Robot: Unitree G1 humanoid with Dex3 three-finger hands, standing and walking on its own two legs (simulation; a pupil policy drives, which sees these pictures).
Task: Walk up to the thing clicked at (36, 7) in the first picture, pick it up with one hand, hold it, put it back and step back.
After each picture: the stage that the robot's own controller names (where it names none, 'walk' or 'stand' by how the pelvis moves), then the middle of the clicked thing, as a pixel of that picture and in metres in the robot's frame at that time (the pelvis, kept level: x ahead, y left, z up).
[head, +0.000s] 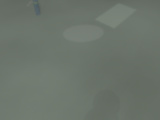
stand; (36, 6) +2.15 +0.68 -0.65
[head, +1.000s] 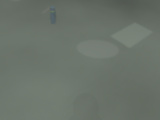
walk; (52, 15) +2.07 +0.37 -0.63
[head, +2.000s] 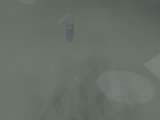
walk; (69, 31) +1.43 +0.13 -0.64
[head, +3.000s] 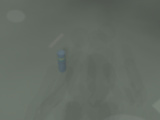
walk; (61, 61) +0.97 +0.18 -0.64
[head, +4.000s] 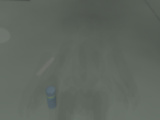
walk; (51, 98) +0.63 +0.18 -0.64
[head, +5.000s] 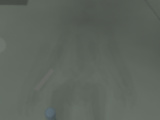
stand; (51, 119) +0.46 +0.17 -0.65
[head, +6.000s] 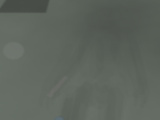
stand; out of the picture +0.42 +0.17 -0.65
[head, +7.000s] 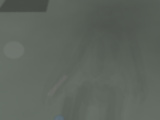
stand; out of the picture +0.43 +0.17 -0.66
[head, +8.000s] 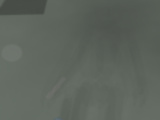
stand; out of the picture +0.42 +0.18 -0.66
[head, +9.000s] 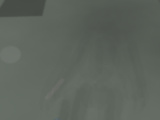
stand; out of the picture +0.42 +0.19 -0.66
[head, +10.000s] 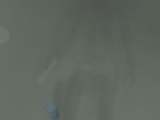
go down; (53, 112) +0.43 +0.19 -0.63
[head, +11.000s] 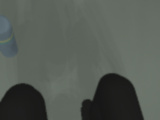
go down; (5, 40) +0.50 +0.23 -0.23
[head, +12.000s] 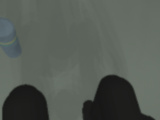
close in; (8, 41) +0.50 +0.23 -0.24
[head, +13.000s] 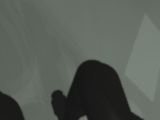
close in; out of the picture +0.48 +0.27 -0.17
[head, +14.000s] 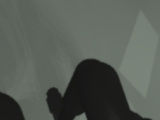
lift; out of the picture +0.47 +0.28 -0.18
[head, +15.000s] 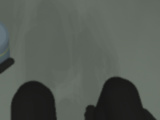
lift; out of the picture +0.39 +0.27 -0.05
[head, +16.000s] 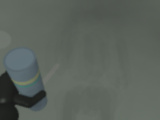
hold; (30, 84) +0.32 +0.17 +0.08
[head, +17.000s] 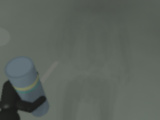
hold; (31, 91) +0.32 +0.18 +0.02
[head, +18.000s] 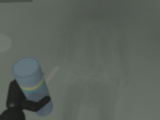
hold; (36, 91) +0.32 +0.16 +0.03
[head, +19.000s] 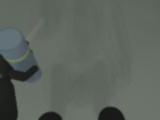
crouch; (23, 60) +0.42 +0.18 -0.02
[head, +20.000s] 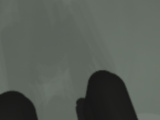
lower; out of the picture +0.51 +0.24 -0.08
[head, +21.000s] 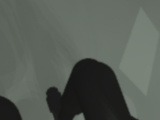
lower; out of the picture +0.48 +0.29 -0.18
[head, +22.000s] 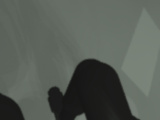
lower; out of the picture +0.48 +0.29 -0.18
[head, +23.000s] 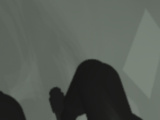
lower; out of the picture +0.47 +0.29 -0.18
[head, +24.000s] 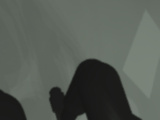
lower; out of the picture +0.47 +0.29 -0.18
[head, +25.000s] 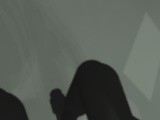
open; out of the picture +0.47 +0.27 -0.18
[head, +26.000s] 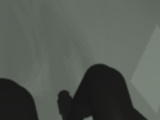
stand; out of the picture +0.47 +0.26 -0.19
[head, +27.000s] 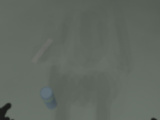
stand; (49, 99) +0.43 +0.18 -0.51
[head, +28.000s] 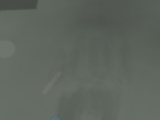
stand; out of the picture +0.41 +0.17 -0.60
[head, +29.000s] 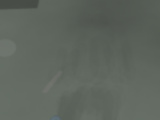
stand; out of the picture +0.41 +0.17 -0.60
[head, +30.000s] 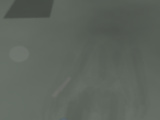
stand; out of the picture +0.44 +0.16 -0.65
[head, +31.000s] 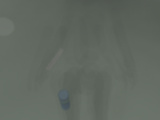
walk; (64, 100) +0.48 +0.12 -0.63
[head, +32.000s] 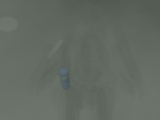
walk; (64, 79) +0.71 +0.18 -0.63
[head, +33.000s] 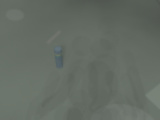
stand; (58, 57) +1.04 +0.23 -0.64
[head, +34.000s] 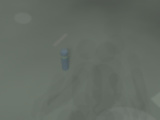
stand; (64, 60) +1.05 +0.18 -0.65
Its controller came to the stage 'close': yes
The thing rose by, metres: 0.69
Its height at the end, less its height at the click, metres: +0.00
